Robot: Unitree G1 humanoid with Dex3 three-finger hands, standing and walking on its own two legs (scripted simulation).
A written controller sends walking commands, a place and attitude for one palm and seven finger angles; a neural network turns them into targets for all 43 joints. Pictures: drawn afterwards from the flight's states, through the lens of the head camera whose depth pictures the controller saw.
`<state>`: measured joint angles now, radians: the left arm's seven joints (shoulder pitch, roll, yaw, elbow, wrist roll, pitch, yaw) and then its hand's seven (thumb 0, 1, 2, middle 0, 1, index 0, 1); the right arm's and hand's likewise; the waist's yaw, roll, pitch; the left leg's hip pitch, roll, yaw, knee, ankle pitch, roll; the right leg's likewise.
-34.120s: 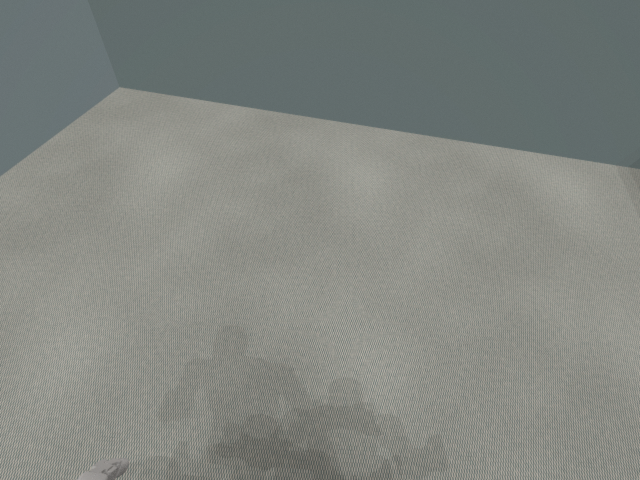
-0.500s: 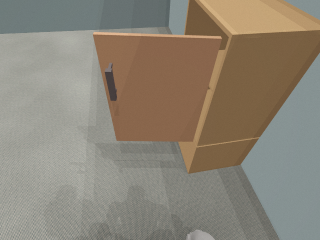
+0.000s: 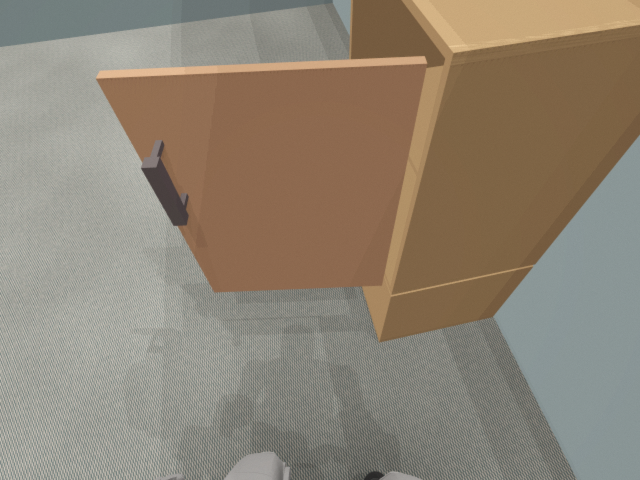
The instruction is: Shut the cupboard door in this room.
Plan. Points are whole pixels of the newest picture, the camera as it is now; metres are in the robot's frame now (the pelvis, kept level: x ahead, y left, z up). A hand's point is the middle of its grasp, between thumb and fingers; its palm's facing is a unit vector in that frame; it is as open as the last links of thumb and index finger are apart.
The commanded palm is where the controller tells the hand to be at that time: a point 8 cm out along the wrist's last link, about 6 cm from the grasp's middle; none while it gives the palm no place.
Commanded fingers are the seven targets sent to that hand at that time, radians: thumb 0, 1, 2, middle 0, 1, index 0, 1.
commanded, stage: come to a stop and stand still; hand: left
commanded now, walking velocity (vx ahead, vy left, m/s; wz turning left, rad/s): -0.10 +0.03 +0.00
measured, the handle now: (169, 184) +0.52 +0.28 +0.02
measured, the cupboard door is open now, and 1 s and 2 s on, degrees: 80 80 80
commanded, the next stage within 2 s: look again from close up in 1.00 s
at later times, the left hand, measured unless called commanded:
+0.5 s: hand out of the picture -0.03 +0.23 -0.18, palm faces +0.02 -0.97 -0.23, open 7.3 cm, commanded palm none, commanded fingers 0.00 0.90 0.90 -0.20 -0.30 -0.20 -0.30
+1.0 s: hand out of the picture -0.04 +0.18 -0.17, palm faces +0.01 -0.98 -0.18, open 7.3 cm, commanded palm none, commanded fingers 0.00 0.90 0.90 -0.20 -0.30 -0.20 -0.30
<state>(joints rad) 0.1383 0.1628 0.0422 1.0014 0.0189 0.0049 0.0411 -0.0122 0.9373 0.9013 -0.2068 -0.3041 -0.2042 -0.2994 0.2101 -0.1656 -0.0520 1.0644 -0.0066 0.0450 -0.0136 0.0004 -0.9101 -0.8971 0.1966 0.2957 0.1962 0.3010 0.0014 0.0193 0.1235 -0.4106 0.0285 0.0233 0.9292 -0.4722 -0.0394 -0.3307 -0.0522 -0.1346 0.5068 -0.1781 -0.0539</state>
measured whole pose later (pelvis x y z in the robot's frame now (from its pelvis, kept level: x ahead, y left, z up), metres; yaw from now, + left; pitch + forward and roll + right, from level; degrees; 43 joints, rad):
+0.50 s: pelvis -0.02 +0.05 +0.00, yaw -2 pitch +0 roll +2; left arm 0.28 0.19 0.02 1.09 0.01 0.03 0.03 0.00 0.91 0.90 -0.20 -0.30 -0.20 -0.30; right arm 0.17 -0.14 -0.03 1.04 -0.01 0.00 -0.02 0.00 -0.92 -0.90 0.20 0.30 0.20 0.30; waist 0.02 -0.04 0.03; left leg -0.23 -0.02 0.10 0.45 -0.23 0.03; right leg -0.17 -0.05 -0.01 0.51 -0.32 0.02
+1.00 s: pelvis -0.04 +0.02 +0.01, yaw -1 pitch -2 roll +0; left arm 0.29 0.13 0.00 1.12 0.00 0.00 0.04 0.00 0.92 0.90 -0.20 -0.30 -0.20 -0.30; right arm 0.32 -0.12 -0.01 1.17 -0.01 0.01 -0.03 0.00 -0.91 -0.90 0.20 0.30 0.20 0.30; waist -0.02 0.00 0.06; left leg -0.19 0.04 0.06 0.40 -0.18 -0.02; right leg -0.10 0.01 -0.06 0.41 -0.27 -0.03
